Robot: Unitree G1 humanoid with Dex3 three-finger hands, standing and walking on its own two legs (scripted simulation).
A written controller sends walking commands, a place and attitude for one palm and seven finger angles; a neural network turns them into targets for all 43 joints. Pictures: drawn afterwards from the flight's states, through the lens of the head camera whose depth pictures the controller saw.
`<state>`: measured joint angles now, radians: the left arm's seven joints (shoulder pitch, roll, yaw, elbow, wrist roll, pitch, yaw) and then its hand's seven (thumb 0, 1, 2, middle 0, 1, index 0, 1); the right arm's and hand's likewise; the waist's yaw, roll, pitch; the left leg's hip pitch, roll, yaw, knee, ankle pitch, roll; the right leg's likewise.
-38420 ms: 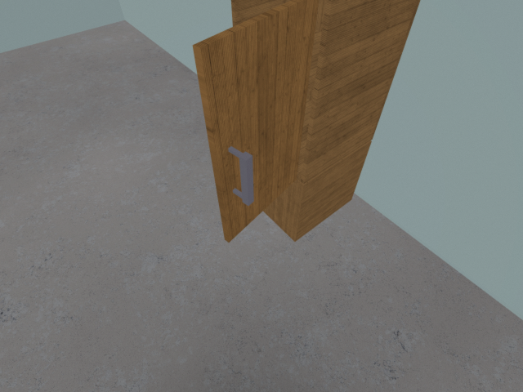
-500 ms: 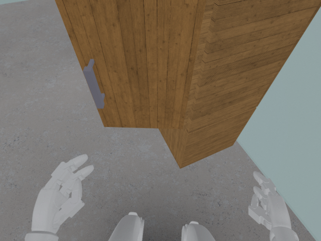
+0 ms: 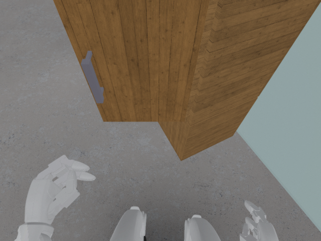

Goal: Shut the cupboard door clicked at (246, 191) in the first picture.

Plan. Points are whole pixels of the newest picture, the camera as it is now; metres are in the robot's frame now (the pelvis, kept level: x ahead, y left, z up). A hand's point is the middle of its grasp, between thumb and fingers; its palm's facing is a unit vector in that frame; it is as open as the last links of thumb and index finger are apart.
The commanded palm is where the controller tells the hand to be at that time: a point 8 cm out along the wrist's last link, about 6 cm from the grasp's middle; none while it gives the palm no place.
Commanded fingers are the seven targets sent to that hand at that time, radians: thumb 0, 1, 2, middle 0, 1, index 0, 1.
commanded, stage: raise the hand and make a fist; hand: left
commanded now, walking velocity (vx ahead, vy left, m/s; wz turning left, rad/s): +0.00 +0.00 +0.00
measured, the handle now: (95, 78) +0.55 +0.24 +0.05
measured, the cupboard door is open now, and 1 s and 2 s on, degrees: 64 64 64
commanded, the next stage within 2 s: bring the fist close to the handle in 1.04 s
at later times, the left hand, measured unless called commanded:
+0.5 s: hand (70, 187) +0.22 +0.21 +0.05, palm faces +0.07 -1.00 -0.03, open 3.1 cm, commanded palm +0.20 +0.26 +0.05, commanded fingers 0.00 0.90 0.90 -1.30 -1.50 -1.30 -1.50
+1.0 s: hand (81, 184) +0.23 +0.19 +0.05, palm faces +0.06 -1.00 -0.03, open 3.1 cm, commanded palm +0.21 +0.24 +0.05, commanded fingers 0.00 0.90 0.90 -1.30 -1.50 -1.30 -1.50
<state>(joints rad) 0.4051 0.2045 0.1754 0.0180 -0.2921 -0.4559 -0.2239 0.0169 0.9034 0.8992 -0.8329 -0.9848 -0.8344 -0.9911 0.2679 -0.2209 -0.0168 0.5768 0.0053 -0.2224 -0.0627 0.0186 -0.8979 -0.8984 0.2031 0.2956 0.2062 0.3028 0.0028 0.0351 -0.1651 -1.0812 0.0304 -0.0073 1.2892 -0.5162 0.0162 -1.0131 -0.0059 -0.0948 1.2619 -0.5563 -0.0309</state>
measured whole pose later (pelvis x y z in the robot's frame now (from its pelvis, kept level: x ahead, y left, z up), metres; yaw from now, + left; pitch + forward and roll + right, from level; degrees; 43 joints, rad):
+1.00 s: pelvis +0.01 +0.00 +0.00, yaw +0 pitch +18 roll -3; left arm 0.39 0.21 0.14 0.00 -0.27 -0.44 -0.20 0.02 0.90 0.90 -1.30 -1.50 -1.30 -1.50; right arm 0.24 -0.24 0.00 0.50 0.00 -0.14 -0.05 0.02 -0.90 -0.90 0.20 0.30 0.21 0.30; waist 0.00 0.03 -0.18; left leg -1.08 0.03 -0.02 1.31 -0.54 0.01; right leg -1.01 0.00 -0.10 1.27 -0.58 -0.03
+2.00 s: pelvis +0.01 +0.01 +0.01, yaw -1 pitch +21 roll -2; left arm -0.45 0.29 0.27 0.75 -0.17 -0.47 -0.14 0.02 0.90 0.90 -1.30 -1.50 -1.31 -1.50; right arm 0.25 -0.25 0.01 0.62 -0.01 -0.07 -0.04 0.01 -0.90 -0.90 0.20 0.30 0.21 0.30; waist -0.06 0.03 -0.16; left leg -1.11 0.03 0.01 1.25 -0.50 0.02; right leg -1.05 0.00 -0.07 1.23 -0.53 -0.02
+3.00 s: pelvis +0.00 +0.01 +0.00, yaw -1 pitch +24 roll -3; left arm -0.78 0.44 0.36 1.10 -0.13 -0.50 -0.26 0.02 0.90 0.90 -1.32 -1.50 -1.30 -1.50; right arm 0.28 -0.27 0.01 0.64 -0.01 0.01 -0.02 0.01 -0.90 -0.90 0.20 0.30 0.21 0.30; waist -0.12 0.03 -0.15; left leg -1.21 0.04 0.00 1.29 -0.51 0.02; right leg -1.14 0.01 -0.08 1.25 -0.53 -0.02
